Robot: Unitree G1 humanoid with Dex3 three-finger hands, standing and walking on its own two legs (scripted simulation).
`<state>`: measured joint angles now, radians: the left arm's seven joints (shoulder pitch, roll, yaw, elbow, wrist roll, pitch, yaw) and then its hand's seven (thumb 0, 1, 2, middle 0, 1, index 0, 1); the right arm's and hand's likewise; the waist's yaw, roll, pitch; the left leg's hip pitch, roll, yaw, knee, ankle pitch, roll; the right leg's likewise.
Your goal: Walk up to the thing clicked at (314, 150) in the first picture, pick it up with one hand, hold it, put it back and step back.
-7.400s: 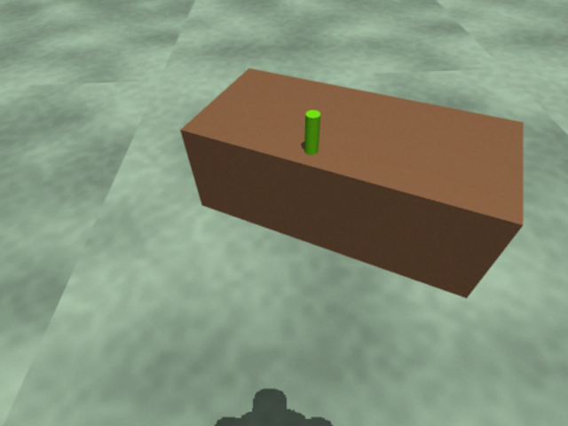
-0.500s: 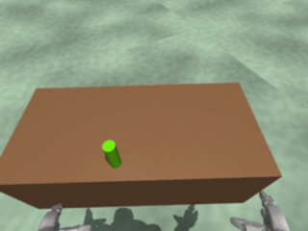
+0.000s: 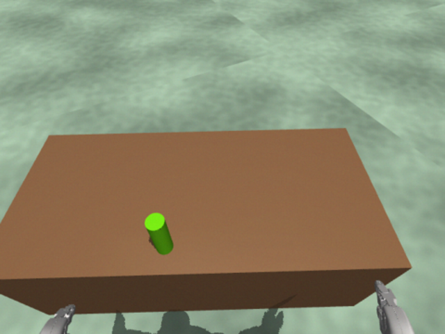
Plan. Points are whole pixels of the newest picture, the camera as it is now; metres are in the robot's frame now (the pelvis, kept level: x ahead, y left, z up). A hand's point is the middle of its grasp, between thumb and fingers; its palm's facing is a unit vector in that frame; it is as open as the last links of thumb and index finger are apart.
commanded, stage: go down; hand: left
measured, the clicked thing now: (160, 235) +0.42 +0.19 -0.23
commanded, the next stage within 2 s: none
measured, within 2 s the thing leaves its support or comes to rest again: neither
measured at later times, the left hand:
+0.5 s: hand out of the picture +0.15 +0.28 -0.10, palm faces +0.10 -0.95 -0.30, open 17.3 cm
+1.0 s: hand (57, 267) +0.27 +0.32 -0.03, palm faces +0.16 -0.97 -0.20, open 17.5 cm
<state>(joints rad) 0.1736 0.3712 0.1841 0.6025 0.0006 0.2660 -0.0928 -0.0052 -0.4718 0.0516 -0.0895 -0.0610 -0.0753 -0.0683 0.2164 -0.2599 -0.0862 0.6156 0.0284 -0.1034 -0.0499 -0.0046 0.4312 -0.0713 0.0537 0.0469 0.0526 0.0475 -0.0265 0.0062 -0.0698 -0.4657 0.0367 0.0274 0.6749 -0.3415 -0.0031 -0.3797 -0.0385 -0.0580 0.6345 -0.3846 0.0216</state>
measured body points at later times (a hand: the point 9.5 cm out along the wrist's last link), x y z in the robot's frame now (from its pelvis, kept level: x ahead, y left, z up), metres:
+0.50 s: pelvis -0.01 +0.00 -0.01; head +0.03 +0.01 +0.44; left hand +0.14 +0.33 -0.08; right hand +0.15 -0.26 -0.07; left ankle +0.00 +0.12 -0.72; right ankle -0.04 -0.13 -0.72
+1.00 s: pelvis -0.03 +0.00 -0.02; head +0.01 +0.01 +0.43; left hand +0.25 +0.37 -0.01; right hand +0.11 -0.26 -0.08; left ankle +0.00 +0.12 -0.72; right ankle -0.04 -0.13 -0.72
